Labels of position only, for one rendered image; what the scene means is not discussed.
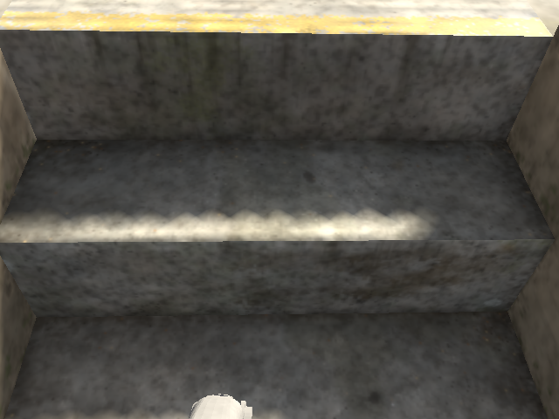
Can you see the left robot thigh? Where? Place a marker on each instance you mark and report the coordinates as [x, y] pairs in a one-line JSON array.
[[220, 407]]

